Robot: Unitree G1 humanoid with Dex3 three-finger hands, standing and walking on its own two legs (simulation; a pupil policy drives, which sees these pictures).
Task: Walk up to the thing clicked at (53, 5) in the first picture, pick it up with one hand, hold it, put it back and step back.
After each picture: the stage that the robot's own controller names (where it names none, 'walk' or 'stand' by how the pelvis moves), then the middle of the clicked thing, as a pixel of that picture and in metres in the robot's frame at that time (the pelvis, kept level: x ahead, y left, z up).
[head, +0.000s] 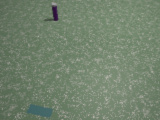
stand; (55, 12) +1.98 +0.36 -0.66
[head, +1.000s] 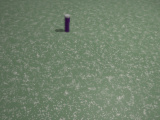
walk; (67, 23) +1.86 +0.13 -0.63
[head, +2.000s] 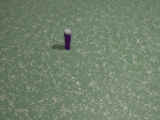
walk; (67, 39) +1.26 +0.10 -0.64
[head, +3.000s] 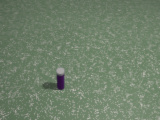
walk; (60, 79) +0.82 +0.14 -0.65
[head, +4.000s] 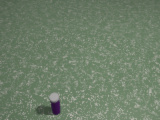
walk; (55, 104) +0.58 +0.17 -0.65
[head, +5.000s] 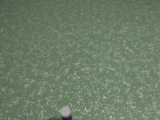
stand; (67, 118) +0.47 +0.14 -0.64
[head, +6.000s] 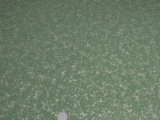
stand; out of the picture +0.43 +0.14 -0.66
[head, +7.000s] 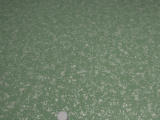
stand; out of the picture +0.44 +0.14 -0.66
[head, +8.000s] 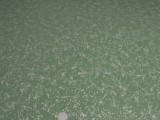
stand; out of the picture +0.44 +0.14 -0.66
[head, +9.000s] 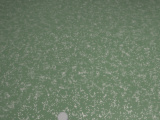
stand; out of the picture +0.44 +0.14 -0.66
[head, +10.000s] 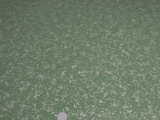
stand; out of the picture +0.43 +0.14 -0.66
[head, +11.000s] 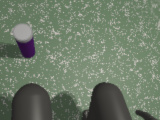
go down; (26, 43) +0.51 +0.20 -0.30
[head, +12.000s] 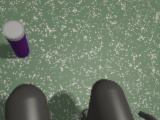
approach; (18, 42) +0.51 +0.22 -0.26
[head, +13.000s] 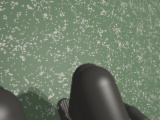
close in; out of the picture +0.49 +0.28 -0.16
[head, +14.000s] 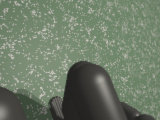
close; out of the picture +0.48 +0.28 -0.16
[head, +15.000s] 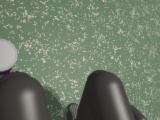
lift; (0, 62) +0.35 +0.23 -0.12
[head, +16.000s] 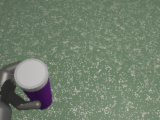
lift; (38, 89) +0.31 +0.14 +0.05
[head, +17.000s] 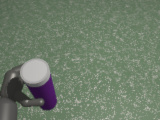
hold; (42, 89) +0.32 +0.13 +0.03
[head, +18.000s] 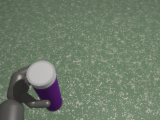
crouch; (48, 90) +0.31 +0.12 +0.03
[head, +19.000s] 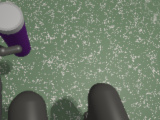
crouch; (15, 36) +0.48 +0.17 -0.04
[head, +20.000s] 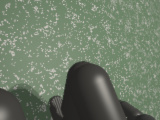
lower; out of the picture +0.45 +0.27 -0.17
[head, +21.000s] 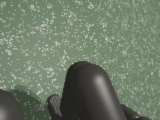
lower; out of the picture +0.46 +0.28 -0.17
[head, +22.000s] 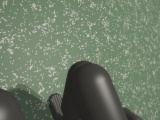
lower; out of the picture +0.46 +0.29 -0.17
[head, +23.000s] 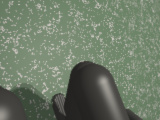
lower; out of the picture +0.45 +0.27 -0.17
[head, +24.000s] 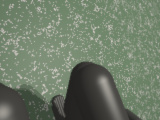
loosen; out of the picture +0.45 +0.25 -0.17
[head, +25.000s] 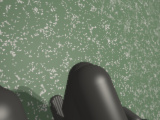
withdraw; out of the picture +0.45 +0.26 -0.17
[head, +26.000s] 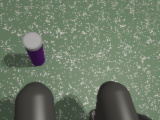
walk; (35, 51) +0.49 +0.20 -0.27
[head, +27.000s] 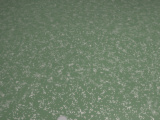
stand; out of the picture +0.41 +0.12 -0.59
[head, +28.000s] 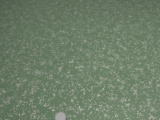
stand; out of the picture +0.43 +0.14 -0.60
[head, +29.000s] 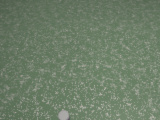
stand; out of the picture +0.42 +0.13 -0.62
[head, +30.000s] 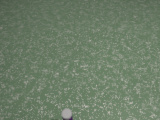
stand; (67, 119) +0.45 +0.12 -0.65
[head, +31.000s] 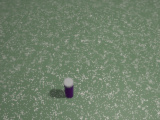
walk; (69, 88) +0.57 +0.10 -0.64
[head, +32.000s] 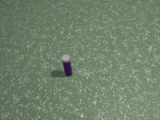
walk; (67, 66) +0.84 +0.19 -0.63
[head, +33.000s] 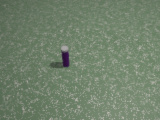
stand; (65, 57) +1.07 +0.16 -0.64
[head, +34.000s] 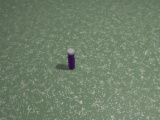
stand; (71, 59) +1.07 +0.13 -0.66
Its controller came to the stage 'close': yes
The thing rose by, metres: 0.68
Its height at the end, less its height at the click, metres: +0.00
